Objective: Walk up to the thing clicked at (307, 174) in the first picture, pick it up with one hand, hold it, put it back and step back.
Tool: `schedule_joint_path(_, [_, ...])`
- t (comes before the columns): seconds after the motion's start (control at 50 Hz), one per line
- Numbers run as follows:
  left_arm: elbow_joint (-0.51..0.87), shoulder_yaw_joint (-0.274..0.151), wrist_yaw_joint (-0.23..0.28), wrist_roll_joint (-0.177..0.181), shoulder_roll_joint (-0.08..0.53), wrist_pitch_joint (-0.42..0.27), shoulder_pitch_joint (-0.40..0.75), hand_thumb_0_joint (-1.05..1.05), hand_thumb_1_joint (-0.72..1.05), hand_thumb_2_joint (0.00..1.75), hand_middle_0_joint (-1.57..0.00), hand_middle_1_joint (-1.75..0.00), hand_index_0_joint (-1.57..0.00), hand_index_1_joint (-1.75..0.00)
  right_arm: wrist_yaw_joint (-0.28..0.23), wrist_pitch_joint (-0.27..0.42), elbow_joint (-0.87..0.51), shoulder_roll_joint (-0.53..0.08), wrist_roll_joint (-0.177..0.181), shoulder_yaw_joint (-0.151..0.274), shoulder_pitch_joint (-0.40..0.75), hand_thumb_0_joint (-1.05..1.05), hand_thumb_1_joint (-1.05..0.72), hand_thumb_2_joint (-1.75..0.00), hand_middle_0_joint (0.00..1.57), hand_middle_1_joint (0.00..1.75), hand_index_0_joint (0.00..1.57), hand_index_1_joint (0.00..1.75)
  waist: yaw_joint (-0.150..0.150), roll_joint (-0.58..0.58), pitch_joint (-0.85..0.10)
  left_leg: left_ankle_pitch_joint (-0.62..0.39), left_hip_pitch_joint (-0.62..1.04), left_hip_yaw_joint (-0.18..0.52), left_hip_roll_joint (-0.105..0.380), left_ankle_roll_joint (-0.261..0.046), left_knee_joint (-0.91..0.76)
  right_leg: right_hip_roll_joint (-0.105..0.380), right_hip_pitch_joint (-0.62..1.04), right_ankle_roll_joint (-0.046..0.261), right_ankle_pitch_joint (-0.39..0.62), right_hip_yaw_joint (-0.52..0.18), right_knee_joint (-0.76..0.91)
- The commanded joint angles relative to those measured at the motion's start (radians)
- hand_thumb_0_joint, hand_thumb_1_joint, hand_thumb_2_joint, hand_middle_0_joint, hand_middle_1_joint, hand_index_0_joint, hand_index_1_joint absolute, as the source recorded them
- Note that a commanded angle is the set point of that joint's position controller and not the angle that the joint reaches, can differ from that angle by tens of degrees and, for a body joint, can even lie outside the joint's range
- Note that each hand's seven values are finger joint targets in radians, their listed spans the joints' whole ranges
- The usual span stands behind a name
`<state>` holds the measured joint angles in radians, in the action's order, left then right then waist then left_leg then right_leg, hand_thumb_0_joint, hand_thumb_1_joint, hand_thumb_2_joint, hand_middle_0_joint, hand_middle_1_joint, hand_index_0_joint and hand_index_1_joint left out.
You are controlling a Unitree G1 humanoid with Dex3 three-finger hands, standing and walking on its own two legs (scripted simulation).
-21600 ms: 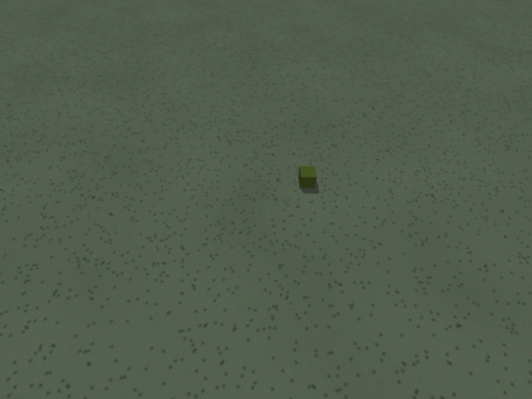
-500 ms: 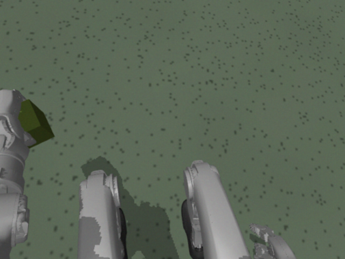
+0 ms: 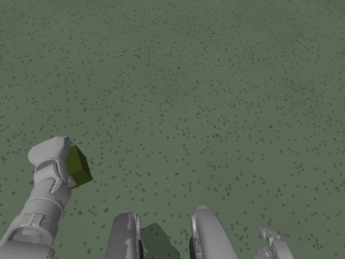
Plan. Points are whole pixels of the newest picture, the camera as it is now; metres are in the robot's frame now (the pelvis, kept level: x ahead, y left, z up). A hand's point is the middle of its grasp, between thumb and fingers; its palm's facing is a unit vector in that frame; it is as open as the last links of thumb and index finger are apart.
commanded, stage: lift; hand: left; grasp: from above
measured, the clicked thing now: (70, 168) +0.37 +0.26 -0.12
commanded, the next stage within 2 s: hold in 0.64 s
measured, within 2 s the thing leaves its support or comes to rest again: neither
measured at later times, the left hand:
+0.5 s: hand (56, 145) +0.37 +0.23 +0.03, palm faces -0.41 -0.23 -0.88, open 10.4 cm
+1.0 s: hand (51, 130) +0.38 +0.22 +0.09, palm faces -0.38 -0.21 -0.90, open 10.4 cm
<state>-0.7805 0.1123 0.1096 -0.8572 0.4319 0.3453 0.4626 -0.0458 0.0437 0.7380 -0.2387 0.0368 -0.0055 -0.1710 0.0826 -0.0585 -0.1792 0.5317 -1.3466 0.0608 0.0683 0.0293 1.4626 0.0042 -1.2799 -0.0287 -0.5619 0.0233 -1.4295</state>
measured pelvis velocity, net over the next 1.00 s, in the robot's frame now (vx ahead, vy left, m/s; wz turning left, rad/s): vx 0.07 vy -0.01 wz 0.01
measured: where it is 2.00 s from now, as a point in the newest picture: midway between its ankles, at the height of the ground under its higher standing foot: outside the picture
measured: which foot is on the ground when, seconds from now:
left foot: down 0.00-1.00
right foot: down 0.00-1.00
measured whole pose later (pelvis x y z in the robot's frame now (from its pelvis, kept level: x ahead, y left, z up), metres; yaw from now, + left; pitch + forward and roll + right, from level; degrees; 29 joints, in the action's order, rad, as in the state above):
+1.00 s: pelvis +0.07 -0.01 +0.14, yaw +1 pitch +7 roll +0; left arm -0.83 0.23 0.13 -0.84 0.26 0.42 0.39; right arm -0.02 0.07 0.77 -0.25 0.04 0.02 -0.23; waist 0.03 -0.05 -0.08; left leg 0.32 -0.47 -0.02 0.05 0.03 0.67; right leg 0.03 -0.45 -0.02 -0.36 -0.01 -0.69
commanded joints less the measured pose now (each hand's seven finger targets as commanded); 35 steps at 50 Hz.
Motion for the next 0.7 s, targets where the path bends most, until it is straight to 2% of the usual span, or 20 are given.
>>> schedule_joint_path(0.0, [0.125,-0.026,0.062,-0.012,0.164,-0.002,0.258,0.00,0.48,0.77,-0.92,-0.65,-0.91,-0.66,-0.031,0.056,-0.058,-0.149,0.008,0.053,-0.052,0.00,-0.89,-0.90,0.20,0.30,0.20,0.30,0.014,-0.049,-0.350,-0.054,0.459,-0.008,-0.041,-0.032,-0.339,-0.048,0.296,0.050,0.091,0.010,0.327])
schedule_joint_path(0.06, [0.108,-0.017,0.080,-0.007,0.150,0.002,0.252,0.00,0.49,0.76,-0.92,-0.64,-0.91,-0.65,-0.035,0.070,-0.049,-0.144,0.009,0.053,-0.059,0.00,-0.89,-0.90,0.20,0.30,0.20,0.30,0.006,-0.044,-0.318,-0.112,0.518,-0.026,-0.044,-0.031,-0.394,-0.047,0.380,0.048,0.140,0.004,0.395])
schedule_joint_path(0.12, [0.067,0.009,0.102,-0.005,0.097,0.015,0.248,0.00,0.52,0.76,-0.94,-0.65,-0.94,-0.65,-0.036,0.080,-0.035,-0.135,0.010,0.051,-0.078,0.00,-0.89,-0.90,0.20,0.30,0.20,0.30,0.016,-0.028,-0.298,-0.200,0.579,-0.043,-0.047,-0.034,-0.439,-0.047,0.452,0.045,0.226,0.003,0.450])
schedule_joint_path(0.16, [0.088,0.003,0.118,0.000,0.108,0.021,0.268,0.00,0.54,0.76,-0.95,-0.65,-0.95,-0.65,-0.039,0.083,-0.032,-0.135,0.009,0.052,-0.084,0.00,-0.89,-0.90,0.20,0.30,0.20,0.30,0.000,-0.028,-0.307,-0.243,0.638,-0.054,-0.052,-0.035,-0.477,-0.047,0.521,0.041,0.269,-0.001,0.499])
schedule_joint_path(0.2, [0.054,0.019,0.122,-0.001,0.087,0.028,0.269,0.00,0.55,0.75,-0.95,-0.66,-0.95,-0.66,-0.038,0.087,-0.020,-0.134,0.008,0.050,-0.098,0.00,-0.89,-0.90,0.20,0.30,0.20,0.30,0.011,0.002,-0.276,-0.272,0.653,-0.056,-0.055,-0.039,-0.504,-0.043,0.559,0.034,0.311,-0.006,0.533])
schedule_joint_path(0.22, [0.093,-0.001,0.128,-0.001,0.122,0.025,0.302,0.00,0.57,0.77,-0.96,-0.67,-0.96,-0.66,-0.040,0.088,-0.021,-0.138,0.008,0.055,-0.102,0.00,-0.89,-0.90,0.20,0.30,0.20,0.30,-0.004,-0.015,-0.314,-0.303,0.688,-0.060,-0.057,-0.040,-0.513,-0.042,0.596,0.032,0.347,-0.013,0.547])
schedule_joint_path(0.24, [0.078,0.003,0.127,0.001,0.114,0.026,0.292,0.00,0.58,0.79,-0.98,-0.65,-0.97,-0.66,-0.041,0.089,-0.025,-0.136,0.006,0.055,-0.098,0.00,-0.89,-0.90,0.20,0.30,0.20,0.30,-0.004,-0.018,-0.315,-0.316,0.716,-0.063,-0.058,-0.037,-0.533,-0.040,0.619,0.031,0.356,-0.012,0.562])
schedule_joint_path(0.26, [0.048,0.022,0.124,-0.001,0.080,0.027,0.269,0.00,0.57,0.78,-0.98,-0.64,-0.97,-0.64,-0.040,0.089,-0.021,-0.131,0.004,0.051,-0.098,0.00,-0.89,-0.90,0.20,0.30,0.20,0.30,0.005,-0.009,-0.278,-0.317,0.717,-0.062,-0.058,-0.038,-0.549,-0.038,0.620,0.030,0.360,-0.012,0.576])
schedule_joint_path(0.28, [0.064,0.013,0.123,-0.003,0.100,0.022,0.286,0.00,0.58,0.79,-1.00,-0.62,-0.98,-0.64,-0.040,0.089,-0.028,-0.136,0.003,0.052,-0.095,0.00,-0.89,-0.90,0.20,0.30,0.20,0.30,-0.003,-0.011,-0.272,-0.309,0.737,-0.060,-0.059,-0.036,-0.574,-0.037,0.637,0.031,0.343,-0.010,0.593])
schedule_joint_path(0.32, [0.022,0.025,0.122,-0.002,0.059,0.022,0.238,0.00,0.57,0.74,-0.98,-0.60,-0.97,-0.61,-0.038,0.087,-0.025,-0.130,0.005,0.055,-0.095,0.00,-0.89,-0.90,0.20,0.30,0.20,0.30,-0.011,0.004,-0.257,-0.334,0.764,-0.061,-0.061,-0.035,-0.601,-0.038,0.667,0.030,0.368,-0.012,0.616])
schedule_joint_path(0.38, [0.032,0.031,0.118,0.006,0.052,0.029,0.264,0.00,0.61,0.72,-1.01,-0.59,-1.00,-0.59,-0.032,0.083,-0.028,-0.137,0.002,0.059,-0.107,0.00,-0.89,-0.89,0.20,0.30,0.20,0.30,-0.010,0.019,-0.265,-0.403,0.823,-0.059,-0.061,-0.036,-0.638,-0.035,0.729,0.025,0.441,-0.012,0.650])
schedule_joint_path(0.42, [0.047,0.017,0.117,0.010,0.076,0.031,0.264,0.00,0.60,0.74,-1.01,-0.58,-0.99,-0.59,-0.028,0.081,-0.032,-0.142,0.004,0.063,-0.109,0.00,-0.88,-0.89,0.20,0.30,0.20,0.30,-0.020,-0.006,-0.265,-0.422,0.866,-0.067,-0.063,-0.031,-0.669,-0.035,0.755,0.028,0.446,-0.008,0.672])
schedule_joint_path(0.46, [0.019,0.044,0.116,0.009,0.020,0.037,0.250,0.00,0.61,0.75,-1.03,-0.56,-1.01,-0.58,-0.025,0.078,-0.032,-0.138,0.005,0.060,-0.109,0.00,-0.88,-0.89,0.20,0.30,0.20,0.30,-0.008,0.023,-0.236,-0.433,0.895,-0.063,-0.060,-0.031,-0.696,-0.038,0.759,0.027,0.453,-0.004,0.696])
schedule_joint_path(0.48, [0.045,0.033,0.120,0.008,0.042,0.034,0.275,0.00,0.63,0.75,-1.04,-0.55,-1.02,-0.57,-0.023,0.078,-0.032,-0.140,0.004,0.062,-0.107,0.00,-0.88,-0.89,0.20,0.30,0.20,0.30,-0.012,0.010,-0.233,-0.429,0.900,-0.064,-0.061,-0.028,-0.710,-0.037,0.767,0.029,0.446,-0.005,0.705])
schedule_joint_path(0.52, [0.017,0.045,0.120,0.008,0.018,0.038,0.252,0.00,0.63,0.72,-1.05,-0.53,-1.03,-0.54,-0.021,0.078,-0.032,-0.138,0.006,0.062,-0.103,0.00,-0.88,-0.89,0.20,0.30,0.20,0.30,-0.018,0.027,-0.212,-0.431,0.914,-0.068,-0.063,-0.029,-0.735,-0.037,0.793,0.027,0.451,-0.004,0.727])
schedule_joint_path(0.56, [0.046,0.038,0.117,0.005,0.042,0.034,0.268,0.00,0.64,0.72,-1.04,-0.54,-1.03,-0.55,-0.017,0.076,-0.037,-0.140,0.006,0.064,-0.101,0.00,-0.88,-0.89,0.20,0.30,0.20,0.30,-0.027,0.023,-0.220,-0.442,0.926,-0.074,-0.069,-0.029,-0.746,-0.034,0.823,0.024,0.464,-0.011,0.746])
schedule_joint_path(0.6, [0.064,0.046,0.112,0.006,0.024,0.035,0.268,0.00,0.65,0.74,-1.06,-0.54,-1.04,-0.55,-0.014,0.075,-0.040,-0.136,0.007,0.066,-0.090,0.00,-0.88,-0.89,0.20,0.30,0.20,0.30,-0.029,0.023,-0.220,-0.448,0.938,-0.082,-0.072,-0.030,-0.761,-0.034,0.842,0.022,0.482,-0.016,0.760])
schedule_joint_path(0.62, [0.028,0.056,0.108,-0.002,0.010,0.041,0.241,0.00,0.65,0.74,-1.06,-0.53,-1.04,-0.55,-0.012,0.073,-0.044,-0.140,0.008,0.064,-0.089,0.00,-0.88,-0.89,0.20,0.30,0.20,0.30,-0.024,0.048,-0.196,-0.440,0.939,-0.083,-0.074,-0.032,-0.770,-0.031,0.844,0.019,0.476,-0.016,0.771])
schedule_joint_path(0.66, [0.072,0.046,0.108,0.000,0.026,0.040,0.266,0.00,0.65,0.71,-1.05,-0.52,-1.04,-0.53,-0.007,0.073,-0.045,-0.141,0.008,0.066,-0.086,0.00,-0.88,-0.89,0.20,0.30,0.20,0.30,-0.033,0.032,-0.211,-0.454,0.956,-0.088,-0.077,-0.031,-0.781,-0.030,0.869,0.020,0.491,-0.021,0.782])
schedule_joint_path(0.68, [0.059,0.045,0.108,0.001,0.021,0.047,0.236,0.00,0.66,0.72,-1.05,-0.53,-1.04,-0.54,-0.005,0.072,-0.048,-0.139,0.008,0.067,-0.079,0.00,-0.88,-0.89,0.20,0.30,0.20,0.30,-0.042,0.047,-0.212,-0.466,0.971,-0.087,-0.075,-0.030,-0.791,-0.032,0.887,0.019,0.498,-0.016,0.786])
